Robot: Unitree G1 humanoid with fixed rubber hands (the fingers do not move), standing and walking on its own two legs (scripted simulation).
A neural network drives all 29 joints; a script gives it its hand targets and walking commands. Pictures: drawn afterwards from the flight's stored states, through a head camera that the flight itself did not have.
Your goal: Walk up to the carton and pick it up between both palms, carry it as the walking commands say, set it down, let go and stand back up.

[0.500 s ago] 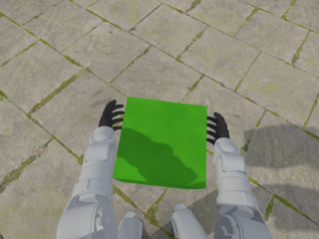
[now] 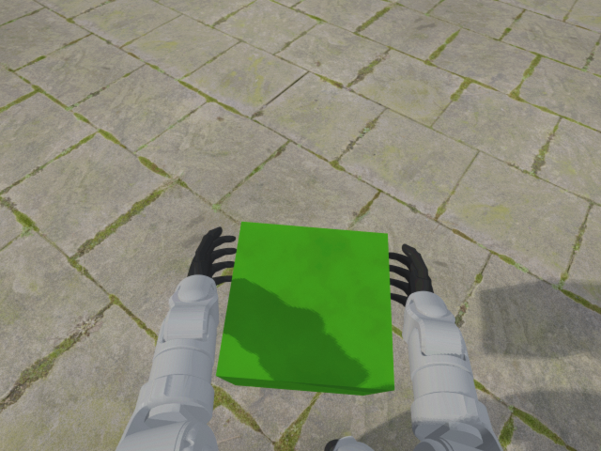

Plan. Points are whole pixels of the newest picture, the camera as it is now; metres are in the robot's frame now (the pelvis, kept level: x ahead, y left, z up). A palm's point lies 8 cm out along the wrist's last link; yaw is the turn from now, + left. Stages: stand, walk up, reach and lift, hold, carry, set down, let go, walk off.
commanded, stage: reach and lift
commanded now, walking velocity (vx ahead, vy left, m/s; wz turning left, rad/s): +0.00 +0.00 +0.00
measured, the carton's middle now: (306, 314) +0.33 -0.03 -0.11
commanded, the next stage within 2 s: none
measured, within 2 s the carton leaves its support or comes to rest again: neither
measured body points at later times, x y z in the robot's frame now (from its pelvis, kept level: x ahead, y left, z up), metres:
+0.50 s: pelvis +0.01 +0.00 +0.03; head +0.01 +0.00 +0.48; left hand +0.35 +0.11 +0.04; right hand +0.30 -0.20 +0.03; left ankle +0.02 +0.12 -0.71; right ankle +0.04 -0.13 -0.71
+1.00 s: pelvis +0.01 +0.00 +0.04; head -0.04 +0.00 +0.48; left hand +0.33 +0.12 +0.08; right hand +0.30 -0.19 +0.08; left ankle +0.02 +0.12 -0.71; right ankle +0.04 -0.13 -0.71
